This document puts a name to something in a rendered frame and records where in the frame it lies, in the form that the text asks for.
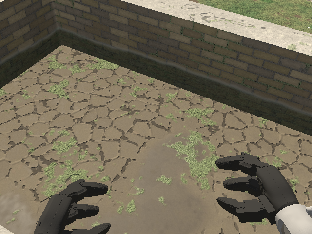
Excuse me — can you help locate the robot right forearm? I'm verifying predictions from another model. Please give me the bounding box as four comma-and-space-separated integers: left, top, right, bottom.
275, 204, 312, 234

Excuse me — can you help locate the right robot hand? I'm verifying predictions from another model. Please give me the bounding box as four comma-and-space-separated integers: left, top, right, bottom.
215, 152, 299, 225

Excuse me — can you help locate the left robot hand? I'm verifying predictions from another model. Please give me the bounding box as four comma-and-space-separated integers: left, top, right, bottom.
33, 178, 111, 234

